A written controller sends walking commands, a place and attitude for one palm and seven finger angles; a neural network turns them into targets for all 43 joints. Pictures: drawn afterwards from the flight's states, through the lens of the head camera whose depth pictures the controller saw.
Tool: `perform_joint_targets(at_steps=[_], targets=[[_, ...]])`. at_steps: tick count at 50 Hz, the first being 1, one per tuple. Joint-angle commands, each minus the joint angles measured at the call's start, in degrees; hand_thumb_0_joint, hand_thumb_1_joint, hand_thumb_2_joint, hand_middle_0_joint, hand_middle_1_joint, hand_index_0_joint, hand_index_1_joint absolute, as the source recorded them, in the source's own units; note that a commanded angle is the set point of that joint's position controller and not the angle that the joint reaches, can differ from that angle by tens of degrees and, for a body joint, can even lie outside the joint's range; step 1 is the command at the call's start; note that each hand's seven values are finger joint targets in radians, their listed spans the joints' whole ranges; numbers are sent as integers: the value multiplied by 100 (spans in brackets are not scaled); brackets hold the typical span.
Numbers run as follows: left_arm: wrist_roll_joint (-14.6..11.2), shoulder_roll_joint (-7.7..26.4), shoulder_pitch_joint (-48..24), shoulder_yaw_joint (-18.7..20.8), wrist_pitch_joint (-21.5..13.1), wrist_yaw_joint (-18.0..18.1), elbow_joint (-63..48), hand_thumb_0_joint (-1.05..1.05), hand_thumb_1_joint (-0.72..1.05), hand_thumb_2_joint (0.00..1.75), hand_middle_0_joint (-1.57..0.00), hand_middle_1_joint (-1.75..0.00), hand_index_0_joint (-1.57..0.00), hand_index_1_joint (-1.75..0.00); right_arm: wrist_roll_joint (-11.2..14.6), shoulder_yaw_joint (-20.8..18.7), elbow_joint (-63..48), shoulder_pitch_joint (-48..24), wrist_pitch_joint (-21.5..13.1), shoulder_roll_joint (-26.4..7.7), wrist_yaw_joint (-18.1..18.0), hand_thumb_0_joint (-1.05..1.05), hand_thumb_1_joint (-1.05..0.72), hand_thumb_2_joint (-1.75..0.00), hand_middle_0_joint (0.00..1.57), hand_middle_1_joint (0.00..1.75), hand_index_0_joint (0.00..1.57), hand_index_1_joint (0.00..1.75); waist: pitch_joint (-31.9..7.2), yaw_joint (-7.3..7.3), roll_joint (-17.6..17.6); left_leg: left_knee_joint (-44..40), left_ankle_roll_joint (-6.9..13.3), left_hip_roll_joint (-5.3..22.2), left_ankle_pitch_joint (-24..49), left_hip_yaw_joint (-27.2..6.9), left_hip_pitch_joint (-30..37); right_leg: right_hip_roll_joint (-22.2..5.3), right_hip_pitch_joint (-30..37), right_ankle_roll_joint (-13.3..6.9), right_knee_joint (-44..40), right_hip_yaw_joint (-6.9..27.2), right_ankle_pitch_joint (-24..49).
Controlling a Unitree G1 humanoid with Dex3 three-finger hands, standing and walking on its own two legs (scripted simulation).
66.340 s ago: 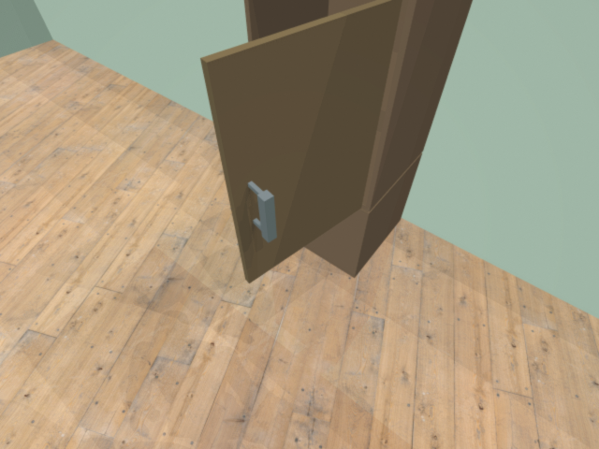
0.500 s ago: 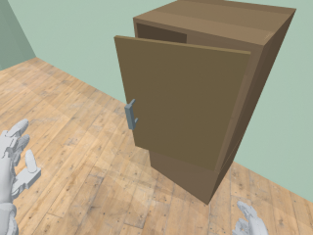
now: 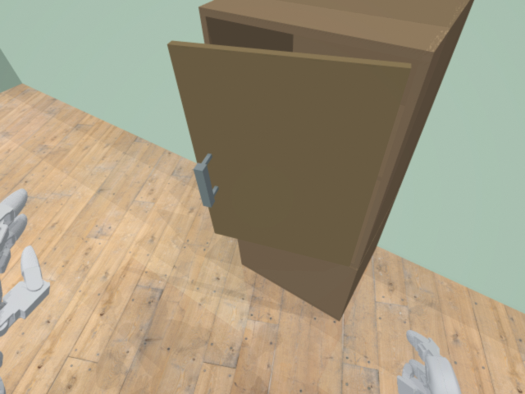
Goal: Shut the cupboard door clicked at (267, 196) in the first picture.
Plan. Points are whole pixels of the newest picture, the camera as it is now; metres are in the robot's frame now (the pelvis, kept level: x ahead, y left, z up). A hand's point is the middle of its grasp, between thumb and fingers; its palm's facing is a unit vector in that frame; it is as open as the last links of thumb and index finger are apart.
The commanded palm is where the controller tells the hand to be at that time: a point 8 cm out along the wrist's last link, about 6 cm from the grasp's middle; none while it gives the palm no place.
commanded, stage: step back with the hand held close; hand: left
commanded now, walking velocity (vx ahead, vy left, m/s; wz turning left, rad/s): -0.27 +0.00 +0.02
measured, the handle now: (208, 180) +0.61 +0.19 -0.07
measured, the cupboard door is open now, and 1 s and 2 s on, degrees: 16 16 16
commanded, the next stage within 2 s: stop stepping back and stand still in 1.00 s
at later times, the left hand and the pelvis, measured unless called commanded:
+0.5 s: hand out of the picture +0.10 +0.29 +0.16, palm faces +0.51 -0.73 -0.46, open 7.4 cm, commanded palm +0.04 +0.31 +0.18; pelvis -0.09 +0.01 -0.02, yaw +3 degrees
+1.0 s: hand out of the picture -0.03 +0.29 +0.16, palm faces +0.54 -0.73 -0.42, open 7.4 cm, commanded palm -0.08 +0.32 +0.18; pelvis -0.19 +0.00 -0.01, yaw +6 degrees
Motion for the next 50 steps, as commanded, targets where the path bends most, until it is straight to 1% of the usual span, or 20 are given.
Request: perform_joint_targets(at_steps=[1,9,14,17,18,21,23,24,27,30,33,36,38,40,42,43,44,45,48,50], targets=[[-54,1304,-21,1028,-345,172,-1350,0,90,90,-20,-30,-20,-30,-3,-213,-1123,-550,-113,-592,-49,0,-90,-90,20,30,20,30,-1074,2,-100,-198,3,555,2665,-405,532,-301,282,-43,191,204,2797],[-36,1211,119,989,-425,244,-1360,0,90,90,-20,-30,-20,-30,4,-195,-1154,-491,-123,-622,-45,0,-90,-90,20,30,20,30,-698,-32,-12,-598,80,644,805,-617,-560,-199,330,-21,207,303,1524],[112,1147,-158,1024,-644,283,-1484,0,90,90,-20,-30,-20,-30,-14,-180,-1170,-488,-312,-677,-64,0,-90,-90,20,30,20,30,-231,-56,433,-1402,342,902,-2069,-1101,-2204,79,948,61,673,198,497],[210,1125,-301,1077,-755,307,-1552,0,90,90,-20,-30,-20,-30,-45,-210,-1123,-391,-462,-724,-59,0,-90,-90,20,30,20,30,-229,-44,643,-1571,445,1078,-2720,-1305,-2764,238,1265,84,1098,125,413],[229,1328,-311,1243,-787,312,-1582,0,90,90,-20,-30,-20,-30,-67,-229,-1102,-423,-511,-754,-57,0,-90,-90,20,30,20,30,-277,-25,631,-1551,464,1101,-2750,-1337,-2737,285,1245,85,1105,186,408],[250,1087,-386,1070,-872,299,-1679,0,90,90,-20,-30,-20,-30,-61,-234,-1063,-318,-634,-725,-23,0,-90,-90,20,30,20,30,-318,-69,546,-1273,435,1019,-2920,-1205,-2854,274,1184,43,1142,300,224],[273,1292,-378,1263,-923,314,-1725,0,90,90,-20,-30,-20,-30,-96,-267,-1000,-270,-705,-735,-8,0,-90,-90,20,30,20,30,-355,-66,273,-906,369,823,-2848,-1037,-2666,157,882,-35,788,604,-57],[227,1092,-399,1051,-937,312,-1783,0,90,90,-20,-30,-20,-30,-77,-230,-999,-213,-728,-619,9,0,-90,-90,20,30,20,30,-330,-103,-17,-563,270,620,-2510,-882,-2325,-31,431,-131,480,788,-173],[177,1168,-538,968,-965,394,-1770,0,90,90,-20,-30,-20,-30,-142,-229,-798,-153,-769,-546,58,0,-90,-90,20,30,20,30,-198,-161,-568,389,0,241,-1578,-546,-1150,-618,-1083,-395,-559,1491,-880],[169,1222,-680,911,-1013,463,-1718,0,90,90,-20,-30,-20,-30,-147,-206,-704,-165,-770,-520,56,0,-90,-90,20,30,20,30,-144,-209,-501,354,-45,213,-1297,-560,-664,-584,-1614,-336,-706,1220,-1069],[179,1354,-591,1106,-1091,476,-1637,0,90,90,-20,-30,-20,-30,-110,-237,-758,-260,-800,-625,13,0,-90,-90,20,30,20,30,-121,-177,64,-601,122,586,-2065,-1058,-1377,-64,-975,-103,-136,656,-1144],[190,1287,-403,1281,-1157,398,-1698,0,90,90,-20,-30,-20,-30,-83,-268,-847,-392,-860,-651,3,0,-90,-90,20,30,20,30,-534,-38,886,-1702,445,1409,-2907,-1783,-2657,552,659,67,1752,107,-169],[157,1519,-256,1557,-1175,339,-1757,0,90,90,-20,-30,-20,-30,-125,-330,-858,-427,-915,-622,32,0,-90,-90,20,30,20,30,-748,0,799,-1583,484,1569,-2711,-1706,-2576,596,803,36,1912,137,-237],[97,1345,106,1462,-1144,292,-1659,0,90,90,-20,-30,-20,-30,-95,-333,-893,-522,-942,-595,79,0,-90,-90,20,30,20,30,-579,0,709,-1163,339,1387,-2453,-1190,-2479,424,607,-135,1381,283,-383],[19,1456,204,1496,-1167,306,-1752,0,90,90,-20,-30,-20,-30,-111,-308,-834,-460,-943,-508,121,0,-90,-90,20,30,20,30,-433,-67,170,-288,16,867,-1859,-635,-1665,-127,-433,-452,220,1188,-447],[33,1543,353,1530,-1192,346,-1566,0,90,90,-20,-30,-20,-30,-154,-320,-744,-311,-922,-427,146,0,-90,-90,20,30,20,30,-451,-152,-278,496,-198,556,-1090,-253,-793,-740,-1313,-651,-473,1969,157],[34,1272,80,1040,-1098,365,-1602,0,90,90,-20,-30,-20,-30,-67,-294,-655,-256,-866,-283,195,0,-90,-90,20,30,20,30,-780,-166,-1186,1380,-376,228,-646,20,-348,-1303,-1455,-716,-798,2409,706],[107,1435,-273,1032,-1040,421,-1807,0,90,90,-20,-30,-20,-30,-68,-330,-643,-353,-820,-333,196,0,-90,-90,20,30,20,30,-790,-115,-1519,2058,-404,136,-780,-83,-309,-1585,-1540,-843,-853,2590,1443],[220,1547,-849,1009,-895,466,-1915,0,90,90,-20,-30,-20,-30,-187,-196,-590,-404,-683,-267,85,0,-90,-90,20,30,20,30,-308,-198,-1236,1782,-344,89,-934,-325,-554,-1414,-1537,-812,-590,2130,2251],[234,1340,-990,804,-878,431,-1841,0,90,90,-20,-30,-20,-30,-150,-156,-504,-306,-664,-332,-2,0,-90,-90,20,30,20,30,-128,-273,-578,124,-253,115,72,-228,7,-742,-1553,-378,8,1408,2329]])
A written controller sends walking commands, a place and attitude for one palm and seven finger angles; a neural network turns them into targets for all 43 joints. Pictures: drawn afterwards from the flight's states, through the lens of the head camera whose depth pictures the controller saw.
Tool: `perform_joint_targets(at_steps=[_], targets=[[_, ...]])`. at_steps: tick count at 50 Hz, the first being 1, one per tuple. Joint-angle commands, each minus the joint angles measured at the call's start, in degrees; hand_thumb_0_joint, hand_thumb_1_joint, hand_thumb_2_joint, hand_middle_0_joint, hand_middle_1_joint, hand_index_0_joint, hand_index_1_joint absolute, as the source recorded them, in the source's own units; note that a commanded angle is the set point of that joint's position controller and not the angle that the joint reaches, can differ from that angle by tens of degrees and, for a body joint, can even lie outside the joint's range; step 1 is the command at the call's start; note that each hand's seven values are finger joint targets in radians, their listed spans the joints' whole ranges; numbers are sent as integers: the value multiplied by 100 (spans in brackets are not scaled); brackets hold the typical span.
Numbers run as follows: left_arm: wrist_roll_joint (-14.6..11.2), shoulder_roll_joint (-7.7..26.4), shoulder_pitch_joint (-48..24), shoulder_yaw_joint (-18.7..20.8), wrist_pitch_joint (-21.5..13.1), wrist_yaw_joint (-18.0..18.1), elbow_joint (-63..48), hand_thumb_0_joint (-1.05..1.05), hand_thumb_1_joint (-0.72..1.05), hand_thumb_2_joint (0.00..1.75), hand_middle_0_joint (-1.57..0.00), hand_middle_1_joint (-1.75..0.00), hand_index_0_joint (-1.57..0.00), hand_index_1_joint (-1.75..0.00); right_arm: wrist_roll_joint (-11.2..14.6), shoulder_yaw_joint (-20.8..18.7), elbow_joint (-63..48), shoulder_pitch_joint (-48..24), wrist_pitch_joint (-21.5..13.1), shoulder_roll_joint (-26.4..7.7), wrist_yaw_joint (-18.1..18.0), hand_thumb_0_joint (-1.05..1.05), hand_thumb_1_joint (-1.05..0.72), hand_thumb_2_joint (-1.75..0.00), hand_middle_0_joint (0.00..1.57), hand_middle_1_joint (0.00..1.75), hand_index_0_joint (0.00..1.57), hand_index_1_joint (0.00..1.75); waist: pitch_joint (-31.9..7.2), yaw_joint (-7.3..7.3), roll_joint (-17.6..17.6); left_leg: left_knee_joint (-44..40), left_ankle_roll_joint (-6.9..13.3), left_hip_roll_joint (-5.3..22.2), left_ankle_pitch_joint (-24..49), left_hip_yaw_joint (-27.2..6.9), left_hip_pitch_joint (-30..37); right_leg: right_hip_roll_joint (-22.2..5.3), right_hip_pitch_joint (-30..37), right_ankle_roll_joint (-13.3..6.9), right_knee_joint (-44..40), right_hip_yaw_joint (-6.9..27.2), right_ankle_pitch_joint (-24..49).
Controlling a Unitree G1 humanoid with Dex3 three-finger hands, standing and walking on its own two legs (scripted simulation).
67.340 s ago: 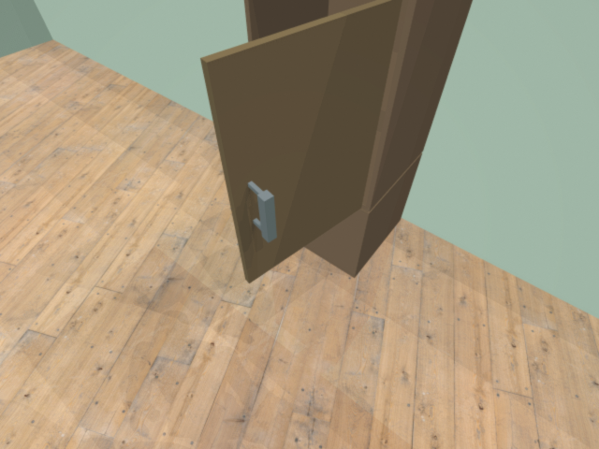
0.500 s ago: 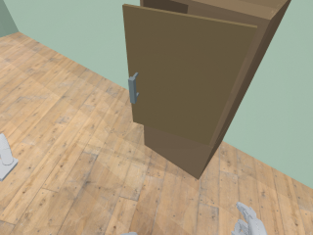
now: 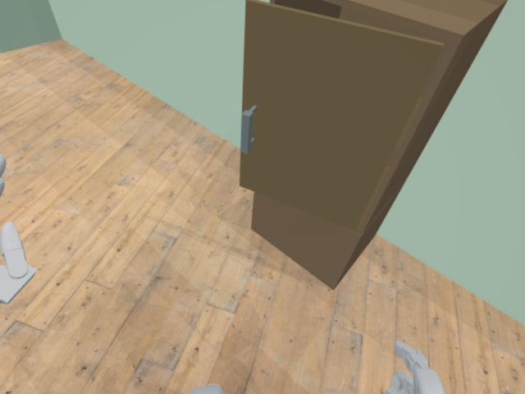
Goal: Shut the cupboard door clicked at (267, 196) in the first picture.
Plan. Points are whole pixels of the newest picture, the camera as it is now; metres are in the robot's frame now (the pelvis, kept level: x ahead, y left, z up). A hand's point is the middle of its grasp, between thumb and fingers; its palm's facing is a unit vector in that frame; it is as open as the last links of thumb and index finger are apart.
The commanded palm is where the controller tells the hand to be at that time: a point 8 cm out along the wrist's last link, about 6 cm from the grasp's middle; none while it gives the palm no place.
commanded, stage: stop stepping back and stand still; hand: left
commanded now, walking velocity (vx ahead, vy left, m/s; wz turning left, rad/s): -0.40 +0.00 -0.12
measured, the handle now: (249, 129) +0.81 +0.10 -0.06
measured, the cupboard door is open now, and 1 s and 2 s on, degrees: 16 16 16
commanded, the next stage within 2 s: let the arm hang, fingers relaxed in 1.58 s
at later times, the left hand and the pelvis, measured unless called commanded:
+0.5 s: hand out of the picture +0.10 +0.28 +0.19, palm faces +0.40 -0.84 -0.35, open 7.4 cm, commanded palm +0.04 +0.32 +0.19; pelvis -0.13 +0.04 +0.00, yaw -6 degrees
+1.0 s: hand out of the picture +0.10 +0.27 +0.18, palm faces +0.39 -0.84 -0.39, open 7.4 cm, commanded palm +0.05 +0.31 +0.19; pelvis -0.13 +0.03 +0.01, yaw -8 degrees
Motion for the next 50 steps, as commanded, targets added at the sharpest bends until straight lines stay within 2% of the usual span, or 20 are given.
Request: perform_joint_targets(at_steps=[1,2,5,7,12,14,15,16,19,23,24,26,27,28,31,34,36,38,44,50], targets=[[-11,1153,-1271,561,-297,80,-1249,0,90,90,-20,-30,-20,-30,16,-202,-921,-495,-290,-803,-186,0,-90,-90,20,30,20,30,-284,-315,901,-1933,236,688,1596,-642,1288,-369,-606,-102,-232,418,1488],[15,1160,-1257,699,-364,60,-1293,0,90,90,-20,-30,-20,-30,39,-270,-1001,-529,-363,-892,-192,0,-90,-90,20,30,20,30,-603,-202,1579,-2362,509,1391,1822,-1039,715,87,223,73,564,62,668],[-50,1023,-828,958,-387,-72,-1115,0,90,90,-20,-30,-20,-30,-79,-376,-1073,-513,-539,-856,-75,0,-90,-90,20,30,20,30,-720,-196,1902,-3407,1068,2337,-1230,-1903,-843,314,984,93,2755,-110,-1041],[-128,822,-600,782,-315,-93,-1293,0,90,90,-20,-30,-20,-30,-11,-352,-1077,-467,-581,-821,36,0,-90,-90,20,30,20,30,-625,-154,1284,-3084,886,2026,-1231,-1353,-71,191,347,53,2492,-353,-1243],[-236,749,-525,534,49,-22,-1452,0,90,90,-20,-30,-20,-30,-14,-163,-1176,-316,-542,-746,79,0,-90,-90,20,30,20,30,-544,-208,1837,-3328,-57,1172,-2015,-541,474,455,1227,-209,-365,-1328,-1638],[-216,993,-377,661,173,-14,-1475,0,90,90,-20,-30,-20,-30,-29,-143,-1199,-283,-410,-642,60,0,-90,-90,20,30,20,30,-561,-233,946,-1735,-305,429,-1084,171,808,-246,906,-689,-1672,-521,-1570],[-232,1345,-582,893,147,28,-1602,0,90,90,-20,-30,-20,-30,-72,-150,-1125,-303,-336,-638,50,0,-90,-90,20,30,20,30,-545,-240,37,-96,-208,297,-141,211,1156,-1241,-6,-1123,-2258,827,-1615],[-268,1627,-922,1055,102,110,-1732,0,90,90,-20,-30,-20,-30,-106,-121,-954,-262,-287,-697,22,0,-90,-90,20,30,20,30,-555,-253,-377,834,-116,311,357,-26,994,-2012,-358,-1450,-2501,1335,-1403],[-217,1070,-838,642,267,177,-1029,0,90,90,-20,-30,-20,-30,62,-158,-971,-413,-221,-738,-76,0,-90,-90,20,30,20,30,259,-263,-420,1283,9,440,23,-526,-148,-1884,-147,-1376,-2157,1306,-1981],[-66,1009,-1228,480,209,220,-629,0,90,90,-20,-30,-20,-30,33,-117,-809,-323,-271,-772,-238,0,-90,-90,20,30,20,30,415,-370,147,-1035,181,302,-89,128,1346,-1180,-476,-822,-1255,68,-2024],[-55,1010,-1162,489,197,208,-582,0,90,90,-20,-30,-20,-30,28,-136,-831,-243,-313,-876,-272,0,-90,-90,20,30,20,30,385,-375,624,-1568,356,512,-534,-336,1573,-864,-630,-662,-634,-45,-1876],[-112,1055,-1094,612,52,184,-1005,0,90,90,-20,-30,-20,-30,58,-141,-965,-247,-393,-951,-265,0,-90,-90,20,30,20,30,162,-400,1902,-3026,973,1856,-1805,-2918,1927,41,-1144,-172,1160,-800,-1584],[-85,1271,-894,779,0,132,-979,0,90,90,-20,-30,-20,-30,-10,-78,-906,-273,-442,-843,-259,0,-90,-90,20,30,20,30,110,-389,1755,-3600,933,2029,-2685,-3262,1328,-28,-894,-180,1924,-547,-1658],[-60,1456,-868,965,-32,99,-1235,0,90,90,-20,-30,-20,-30,-65,-106,-905,-361,-487,-823,-236,0,-90,-90,20,30,20,30,55,-289,1549,-3665,898,1987,-2624,-3159,957,-93,-638,-215,2119,-481,-1466],[-67,1013,-247,734,45,80,-1442,0,90,90,-20,-30,-20,-30,-91,-121,-877,-368,-500,-769,-100,0,-90,-90,20,30,20,30,-240,-214,1666,-3441,637,1513,-1948,-1410,305,-29,684,-244,1131,-1027,-1292],[-62,1009,172,771,150,88,-1334,0,90,90,-20,-30,-20,-30,-60,-144,-993,-311,-378,-791,-82,0,-90,-90,20,30,20,30,-227,-272,1618,-2933,327,1058,-2060,-650,-242,118,1728,-277,-206,-1343,-1063],[-7,1161,120,955,179,138,-1040,0,90,90,-20,-30,-20,-30,-84,-170,-999,-243,-225,-710,-106,0,-90,-90,20,30,20,30,-62,-276,607,-1320,237,659,-1630,-301,-718,-592,1759,-654,-1162,-149,-1531],[-53,1374,-279,1154,131,229,-1018,0,90,90,-20,-30,-20,-30,-95,-180,-966,-190,-196,-710,-62,0,-90,-90,20,30,20,30,-16,-208,-599,1023,53,157,-595,-95,-1034,-2302,1075,-1474,-2506,2590,-2435],[-20,901,-698,535,39,195,-329,0,90,90,-20,-30,-20,-30,-36,-81,-790,-329,-248,-636,-101,0,-90,-90,20,30,20,30,281,-231,-280,359,62,332,96,-11,-70,-1614,556,-985,-1848,528,-41],[-52,913,-895,420,16,161,-1004,0,90,90,-20,-30,-20,-30,23,-136,-900,-392,-383,-735,-136,0,-90,-90,20,30,20,30,-24,-156,276,-1738,299,503,1013,-230,1775,-1032,356,-325,-1141,10,47]])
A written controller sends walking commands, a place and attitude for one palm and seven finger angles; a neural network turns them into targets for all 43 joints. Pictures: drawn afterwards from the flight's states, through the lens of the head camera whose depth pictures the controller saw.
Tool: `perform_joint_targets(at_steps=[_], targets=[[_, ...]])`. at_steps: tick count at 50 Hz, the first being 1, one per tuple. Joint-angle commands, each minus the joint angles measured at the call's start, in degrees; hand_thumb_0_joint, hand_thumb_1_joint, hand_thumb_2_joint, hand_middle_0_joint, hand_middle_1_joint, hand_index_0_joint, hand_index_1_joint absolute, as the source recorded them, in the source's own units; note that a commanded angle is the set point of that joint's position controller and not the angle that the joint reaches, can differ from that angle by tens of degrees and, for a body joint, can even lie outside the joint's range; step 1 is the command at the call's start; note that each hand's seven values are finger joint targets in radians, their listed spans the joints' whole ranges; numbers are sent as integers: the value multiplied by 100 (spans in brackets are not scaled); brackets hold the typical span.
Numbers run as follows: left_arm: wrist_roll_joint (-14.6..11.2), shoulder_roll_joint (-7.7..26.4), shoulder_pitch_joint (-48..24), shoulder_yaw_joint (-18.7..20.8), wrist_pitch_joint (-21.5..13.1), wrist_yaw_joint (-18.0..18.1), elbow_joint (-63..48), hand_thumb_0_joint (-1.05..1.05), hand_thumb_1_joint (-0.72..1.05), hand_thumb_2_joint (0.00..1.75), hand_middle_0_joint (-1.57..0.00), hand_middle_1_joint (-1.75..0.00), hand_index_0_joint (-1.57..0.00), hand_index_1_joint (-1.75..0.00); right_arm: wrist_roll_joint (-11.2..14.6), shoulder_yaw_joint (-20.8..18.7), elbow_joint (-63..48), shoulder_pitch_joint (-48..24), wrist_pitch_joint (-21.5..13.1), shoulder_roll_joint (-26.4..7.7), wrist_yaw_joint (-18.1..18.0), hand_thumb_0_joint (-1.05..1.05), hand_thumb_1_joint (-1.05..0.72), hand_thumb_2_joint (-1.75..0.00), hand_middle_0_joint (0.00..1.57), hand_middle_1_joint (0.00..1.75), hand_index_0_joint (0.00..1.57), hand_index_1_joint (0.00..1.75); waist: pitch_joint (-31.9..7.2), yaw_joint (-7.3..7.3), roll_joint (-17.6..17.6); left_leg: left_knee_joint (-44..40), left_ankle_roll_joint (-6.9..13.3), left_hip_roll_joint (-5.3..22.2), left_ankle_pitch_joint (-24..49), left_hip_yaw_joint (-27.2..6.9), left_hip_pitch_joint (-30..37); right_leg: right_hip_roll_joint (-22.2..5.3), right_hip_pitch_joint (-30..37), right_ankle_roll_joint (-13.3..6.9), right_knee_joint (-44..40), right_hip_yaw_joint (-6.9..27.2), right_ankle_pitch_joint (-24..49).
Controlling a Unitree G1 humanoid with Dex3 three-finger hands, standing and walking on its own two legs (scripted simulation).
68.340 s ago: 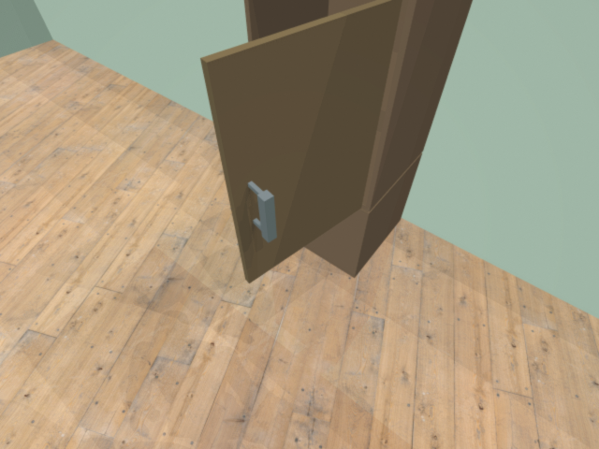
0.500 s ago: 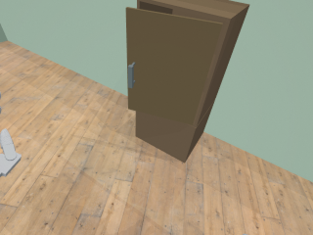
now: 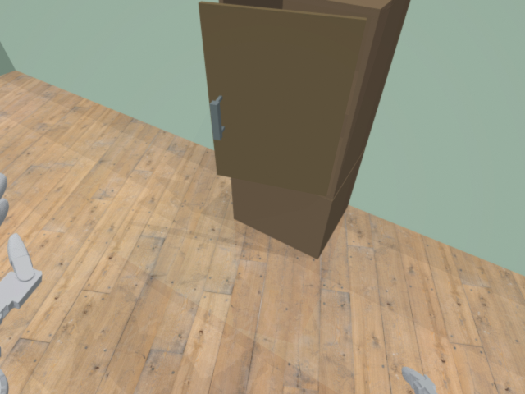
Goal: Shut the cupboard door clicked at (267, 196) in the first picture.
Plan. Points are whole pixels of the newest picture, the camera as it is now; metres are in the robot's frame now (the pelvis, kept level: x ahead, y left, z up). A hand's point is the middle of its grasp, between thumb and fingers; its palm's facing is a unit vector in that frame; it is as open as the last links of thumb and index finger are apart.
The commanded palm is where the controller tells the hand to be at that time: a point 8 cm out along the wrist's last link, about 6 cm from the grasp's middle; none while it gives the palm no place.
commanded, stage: stop stepping back and stand still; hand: left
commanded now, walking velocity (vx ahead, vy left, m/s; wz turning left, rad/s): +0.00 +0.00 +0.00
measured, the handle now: (218, 117) +0.92 +0.20 -0.07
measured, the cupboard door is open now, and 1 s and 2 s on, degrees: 16 16 16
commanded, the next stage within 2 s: let the arm hang, fingers relaxed in 0.58 s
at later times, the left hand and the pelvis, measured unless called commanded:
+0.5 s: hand (46, 249) +0.24 +0.28 +0.16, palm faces +0.39 -0.80 -0.45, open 7.4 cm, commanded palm +0.18 +0.32 +0.18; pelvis +0.03 +0.03 +0.00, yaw -1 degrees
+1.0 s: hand out of the picture +0.05 +0.22 -0.17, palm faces -0.01 -0.99 -0.17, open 7.1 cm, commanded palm none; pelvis -0.01 +0.04 +0.00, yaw +0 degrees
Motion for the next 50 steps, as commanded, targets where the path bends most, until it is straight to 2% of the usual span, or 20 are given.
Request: perform_joint_targets(at_steps=[1,2,3,4,7,9,14,18,23,25,33,34,35,37,38,39,42,46,48,50], targets=[[-30,1309,-543,713,-401,20,-1701,0,90,90,-20,-30,-20,-30,53,-269,-1079,-834,-351,-651,-58,0,-90,-90,20,30,20,30,-85,-14,334,-1078,231,464,1028,-506,1100,-709,-531,342,-493,1011,747],[-42,1316,-472,731,-398,1,-1691,0,90,90,-20,-30,-20,-30,86,-278,-1118,-832,-329,-685,-57,0,-90,-90,20,30,20,30,-189,-12,372,-1019,250,610,1360,-667,1124,-558,-454,439,-371,935,917],[-36,1482,-327,977,-389,-15,-1715,0,90,90,-20,-30,-20,-30,44,-226,-1075,-804,-336,-617,-69,0,-90,-90,20,30,20,30,-267,-28,1031,-1168,271,609,1331,-690,993,-467,-428,412,-288,805,905],[-32,1311,-291,837,-395,-36,-1824,0,90,90,-20,-30,-20,-30,45,-164,-1120,-793,-331,-537,-47,0,-90,-90,20,30,20,30,-258,-57,1155,-1296,262,646,1358,-811,736,-378,-155,412,-213,612,979],[-61,1279,-131,872,-369,-32,-1665,0,90,90,-20,-30,-20,-30,72,-185,-1145,-755,-317,-557,-24,0,-90,-90,20,30,20,30,-377,-80,580,-1095,168,528,1379,-586,535,-426,204,375,-443,721,1430],[-99,1270,106,901,-321,-37,-1547,0,90,90,-20,-30,-20,-30,83,-192,-1173,-717,-288,-535,-1,0,-90,-90,20,30,20,30,-553,-104,387,-911,102,453,1640,-459,645,-527,287,329,-453,818,1911],[-152,1248,322,867,-207,-48,-1487,0,90,90,-20,-30,-20,-30,92,-162,-1244,-720,-163,-516,11,0,-90,-90,20,30,20,30,-804,-126,362,-758,43,403,2059,-300,778,-610,389,319,-393,819,2623],[-147,1363,156,899,-154,-40,-1575,0,90,90,-20,-30,-20,-30,98,-155,-1276,-764,-88,-532,-11,0,-90,-90,20,30,20,30,-772,-139,262,-702,20,361,2130,-257,780,-662,358,322,-412,802,2848],[-139,1449,210,975,-159,-32,-1733,0,90,90,-20,-30,-20,-30,91,-137,-1312,-805,-74,-527,-38,0,-90,-90,20,30,20,30,-717,-105,553,-894,50,412,2133,-360,787,-548,307,357,-420,675,2374],[-139,1296,257,865,-162,-36,-1626,0,90,90,-20,-30,-20,-30,90,-121,-1293,-768,-67,-507,-37,0,-90,-90,20,30,20,30,-620,-116,519,-966,46,413,1929,-389,664,-520,316,358,-468,667,2140],[-138,1304,229,892,-167,-29,-1443,0,90,90,-20,-30,-20,-30,85,-158,-1245,-790,-105,-562,-41,0,-90,-90,20,30,20,30,-420,-101,445,-1194,52,373,1028,-456,493,-511,150,362,-769,710,1335],[215,299,-287,-1727,649,-853,2673,0,90,90,-20,-30,-20,-30,191,-336,-343,-1326,-446,-1611,485,0,-90,-90,20,30,20,30,243,-197,448,-361,73,467,1975,-375,178,-939,-527,242,-66,326,1999],[244,240,-408,-1588,1071,-1005,2909,0,90,90,-20,-30,-20,-30,90,-432,-189,-847,-162,-1440,521,0,-90,-90,20,30,20,30,-150,-146,519,-507,57,501,1623,-318,461,-897,-643,187,-240,682,1442],[294,158,-768,-1685,1105,-1108,3439,0,90,90,-20,-30,-20,-30,3,-303,-120,-692,75,-1307,501,0,-90,-90,20,30,20,30,-89,-79,97,-706,238,541,983,-572,94,-700,-641,183,-132,524,537],[323,230,-936,-1720,1077,-1124,3774,0,90,90,-20,-30,-20,-30,-28,-279,-85,-686,144,-1306,488,0,-90,-90,20,30,20,30,-102,-60,-463,-721,269,522,1043,-681,91,-660,-532,143,-168,579,532],[314,263,-1040,-1768,1062,-1127,4106,0,90,90,-20,-30,-20,-30,-40,-238,-43,-726,195,-1319,478,0,-90,-90,20,30,20,30,-117,-63,-735,-701,281,464,1007,-721,155,-745,-503,103,-274,677,517],[315,261,-1400,-1909,1090,-1073,5238,0,90,90,-20,-30,-20,-30,-98,-157,289,-635,395,-1127,482,0,-90,-90,20,30,20,30,36,-153,-1070,-651,195,250,870,-618,475,-986,-707,-13,-590,926,341],[288,26,-1405,-2061,1161,-1016,6544,0,90,90,-20,-30,-20,-30,-141,-44,847,-540,536,-833,466,0,-90,-90,20,30,20,30,216,-135,258,-1263,158,291,443,-722,471,-779,-520,124,-689,886,-111],[294,6,-1190,-2051,1135,-1012,7085,0,90,90,-20,-30,-20,-30,-132,-66,1095,-489,543,-828,435,0,-90,-90,20,30,20,30,265,-79,527,-1456,150,294,103,-751,406,-714,-336,130,-791,873,-51],[299,-258,-1031,-1970,1109,-1001,7503,0,90,90,-20,-30,-20,-30,-149,-103,1352,-350,526,-651,381,0,-90,-90,20,30,20,30,149,-58,926,-1600,163,300,-154,-746,378,-707,-100,96,-880,831,92]])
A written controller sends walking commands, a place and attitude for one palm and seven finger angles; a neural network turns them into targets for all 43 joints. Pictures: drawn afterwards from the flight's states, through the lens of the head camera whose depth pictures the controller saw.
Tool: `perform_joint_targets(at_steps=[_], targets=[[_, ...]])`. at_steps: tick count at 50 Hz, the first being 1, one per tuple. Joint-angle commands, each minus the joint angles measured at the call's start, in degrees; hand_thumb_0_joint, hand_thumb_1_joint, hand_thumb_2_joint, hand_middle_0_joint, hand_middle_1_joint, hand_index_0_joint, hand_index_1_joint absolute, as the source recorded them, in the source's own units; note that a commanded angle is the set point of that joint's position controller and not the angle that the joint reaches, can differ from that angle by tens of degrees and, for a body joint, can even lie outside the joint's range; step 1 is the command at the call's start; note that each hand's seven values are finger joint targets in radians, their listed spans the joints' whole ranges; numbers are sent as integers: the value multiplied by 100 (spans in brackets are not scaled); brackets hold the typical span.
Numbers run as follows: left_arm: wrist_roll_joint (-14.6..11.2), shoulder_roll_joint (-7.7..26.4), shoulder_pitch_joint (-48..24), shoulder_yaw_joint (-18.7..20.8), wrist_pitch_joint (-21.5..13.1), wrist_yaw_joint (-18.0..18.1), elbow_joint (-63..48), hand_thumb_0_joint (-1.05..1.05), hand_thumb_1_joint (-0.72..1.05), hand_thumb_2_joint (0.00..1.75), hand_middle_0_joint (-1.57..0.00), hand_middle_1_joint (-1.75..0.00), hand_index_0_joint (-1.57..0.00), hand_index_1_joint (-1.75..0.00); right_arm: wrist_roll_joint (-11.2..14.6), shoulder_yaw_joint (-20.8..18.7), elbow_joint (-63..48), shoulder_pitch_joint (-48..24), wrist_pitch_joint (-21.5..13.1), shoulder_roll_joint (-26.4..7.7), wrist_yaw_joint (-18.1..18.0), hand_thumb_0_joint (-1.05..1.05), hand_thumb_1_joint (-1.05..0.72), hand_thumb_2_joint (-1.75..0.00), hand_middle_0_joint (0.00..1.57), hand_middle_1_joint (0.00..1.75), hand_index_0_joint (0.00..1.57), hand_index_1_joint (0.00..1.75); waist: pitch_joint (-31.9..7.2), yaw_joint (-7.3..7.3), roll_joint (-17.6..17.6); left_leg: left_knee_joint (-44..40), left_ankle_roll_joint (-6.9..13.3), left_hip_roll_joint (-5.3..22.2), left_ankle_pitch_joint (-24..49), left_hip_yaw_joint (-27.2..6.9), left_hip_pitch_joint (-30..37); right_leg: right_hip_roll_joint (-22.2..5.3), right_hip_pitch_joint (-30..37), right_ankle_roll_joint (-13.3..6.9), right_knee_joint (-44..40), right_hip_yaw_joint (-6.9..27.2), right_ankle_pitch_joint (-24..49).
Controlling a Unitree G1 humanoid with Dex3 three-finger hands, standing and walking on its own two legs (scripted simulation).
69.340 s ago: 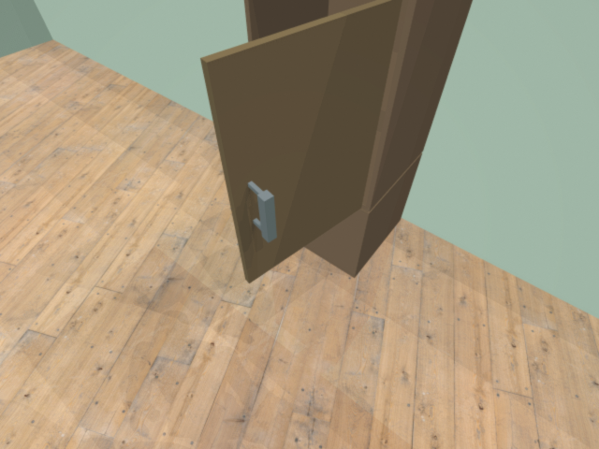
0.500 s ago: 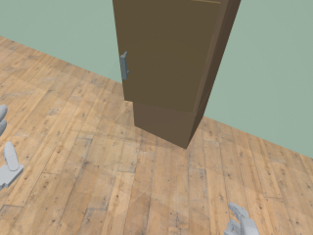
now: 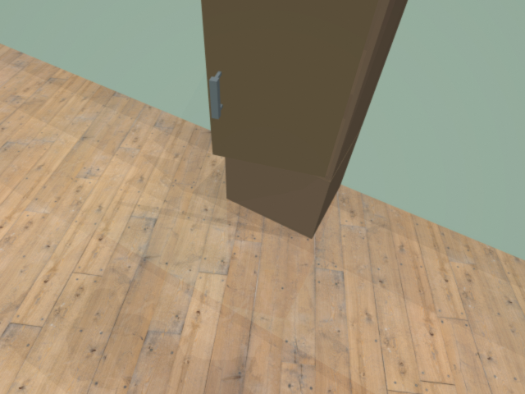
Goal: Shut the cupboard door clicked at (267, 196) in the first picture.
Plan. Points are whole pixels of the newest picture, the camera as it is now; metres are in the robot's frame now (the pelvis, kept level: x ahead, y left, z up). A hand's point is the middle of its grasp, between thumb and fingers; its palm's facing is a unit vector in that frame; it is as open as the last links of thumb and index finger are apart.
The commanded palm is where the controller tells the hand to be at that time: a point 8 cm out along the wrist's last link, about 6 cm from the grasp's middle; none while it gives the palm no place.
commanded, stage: let the arm hang, fingers relaxed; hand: left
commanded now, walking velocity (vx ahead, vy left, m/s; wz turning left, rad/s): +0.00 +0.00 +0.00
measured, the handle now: (217, 95) +0.93 +0.16 -0.07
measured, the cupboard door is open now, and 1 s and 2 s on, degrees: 16 16 16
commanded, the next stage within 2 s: look to check the result in 0.78 s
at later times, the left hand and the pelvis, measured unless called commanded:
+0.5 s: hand out of the picture -0.01 +0.21 -0.16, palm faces +0.00 -0.97 -0.25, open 7.3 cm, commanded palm none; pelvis +0.00 +0.01 +0.01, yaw -1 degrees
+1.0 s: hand out of the picture +0.07 +0.22 -0.15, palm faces -0.03 -0.96 -0.29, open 7.3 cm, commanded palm none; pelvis +0.02 -0.01 +0.01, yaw -1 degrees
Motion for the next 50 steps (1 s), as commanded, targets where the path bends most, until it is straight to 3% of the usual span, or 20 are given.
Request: perform_joint_targets(at_steps=[1,2,4,10,18,25,39,46,50], targets=[[19,816,273,263,-315,-53,222,0,90,90,-20,-30,-20,-30,-20,-221,53,11,-108,-572,-94,0,-90,-90,20,30,20,30,-239,159,1202,-1108,-21,533,-608,-885,229,-441,86,-283,-939,703,101],[17,810,314,255,-325,-57,383,0,90,90,-20,-30,-20,-30,-8,-240,151,74,-111,-553,-108,0,-90,-90,20,30,20,30,-201,161,1219,-1178,-15,541,-716,-902,218,-452,112,-292,-986,674,114],[20,775,368,234,-355,-57,653,0,90,90,-20,-30,-20,-30,20,-282,319,198,-113,-568,-136,0,-90,-90,20,30,20,30,-147,138,844,-1154,6,564,-641,-902,370,-466,26,-306,-1123,701,146],[21,732,465,215,-385,-35,1145,0,90,90,-20,-30,-20,-30,52,-352,709,496,-128,-586,-191,0,-90,-90,20,30,20,30,19,84,372,-1291,48,641,-710,-930,572,-450,-130,-303,-1232,648,31],[54,794,543,235,-382,-6,1308,0,90,90,-20,-30,-20,-30,59,-403,872,461,-152,-674,-186,0,-90,-90,20,30,20,30,167,133,117,-1484,86,680,-885,-931,594,-425,-250,-272,-1179,646,-28],[60,911,243,257,-391,-15,1247,0,90,90,-20,-30,-20,-30,34,-403,902,252,-162,-700,-154,0,-90,-90,20,30,20,30,353,114,212,-1524,37,627,-843,-867,570,-477,-351,-251,-1292,714,-135],[32,1319,-406,298,-483,-54,1095,0,90,90,-20,-30,-20,-30,44,-387,842,-237,-253,-1039,-130,0,-90,-90,20,30,20,30,-75,108,269,-1336,-18,660,516,-783,998,-612,146,-252,-1442,756,738],[12,1451,-545,290,-479,-66,1107,0,90,90,-20,-30,-20,-30,53,-354,866,-373,-253,-1174,-130,0,-90,-90,20,30,20,30,-153,115,364,-1357,-42,689,726,-781,1125,-646,318,-243,-1539,749,877],[8,1511,-608,285,-495,-62,1113,0,90,90,-20,-30,-20,-30,59,-349,874,-415,-250,-1223,-129,0,-90,-90,20,30,20,30,-257,101,191,-1310,-45,707,968,-772,1239,-665,414,-240,-1556,737,1139]])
